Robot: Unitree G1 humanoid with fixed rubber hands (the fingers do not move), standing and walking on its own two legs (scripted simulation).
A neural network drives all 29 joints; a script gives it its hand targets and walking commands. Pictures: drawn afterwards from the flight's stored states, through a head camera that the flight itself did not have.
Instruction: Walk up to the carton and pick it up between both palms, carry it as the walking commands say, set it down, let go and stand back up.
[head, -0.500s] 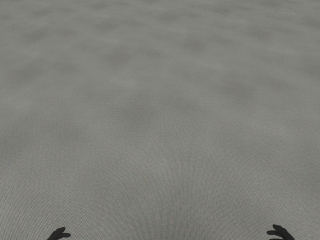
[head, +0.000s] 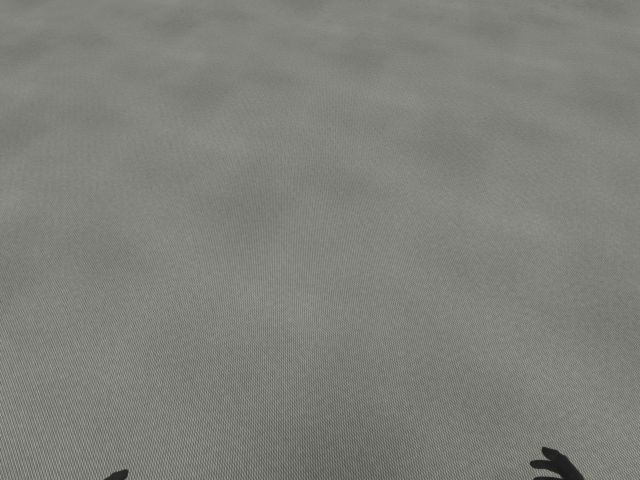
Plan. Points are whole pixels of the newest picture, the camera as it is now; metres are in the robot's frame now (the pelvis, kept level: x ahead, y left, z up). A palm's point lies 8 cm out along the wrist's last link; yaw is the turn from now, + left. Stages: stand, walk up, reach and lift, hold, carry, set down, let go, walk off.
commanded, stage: walk up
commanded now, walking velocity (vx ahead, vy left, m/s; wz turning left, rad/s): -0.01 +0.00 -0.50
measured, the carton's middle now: out of the picture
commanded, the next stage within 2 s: none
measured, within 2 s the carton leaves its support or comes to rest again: neither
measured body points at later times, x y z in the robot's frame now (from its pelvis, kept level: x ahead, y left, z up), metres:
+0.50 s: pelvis -0.02 +0.01 +0.00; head +0.01 +0.00 +0.45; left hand +0.17 +0.25 -0.11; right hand -0.01 -0.30 -0.11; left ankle -0.01 +0.13 -0.74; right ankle +0.02 -0.12 -0.73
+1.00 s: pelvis -0.07 -0.02 +0.00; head -0.04 -0.06 +0.45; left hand +0.17 +0.16 -0.11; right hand -0.11 -0.31 -0.13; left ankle +0.00 +0.12 -0.68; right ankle -0.11 -0.11 -0.73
